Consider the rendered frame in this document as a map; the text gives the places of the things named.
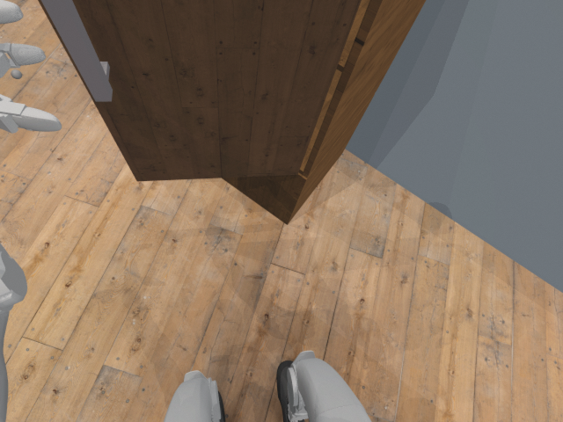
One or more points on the handle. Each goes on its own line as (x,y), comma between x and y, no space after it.
(71,29)

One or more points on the cupboard door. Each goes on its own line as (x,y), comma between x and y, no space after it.
(215,88)

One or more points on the robot left hand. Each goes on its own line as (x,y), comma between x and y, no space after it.
(14,115)

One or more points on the robot right thigh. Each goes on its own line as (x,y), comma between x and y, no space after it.
(316,386)

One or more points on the robot right shin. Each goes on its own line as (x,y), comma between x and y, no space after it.
(293,412)

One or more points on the left robot upper arm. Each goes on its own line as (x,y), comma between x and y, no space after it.
(13,289)

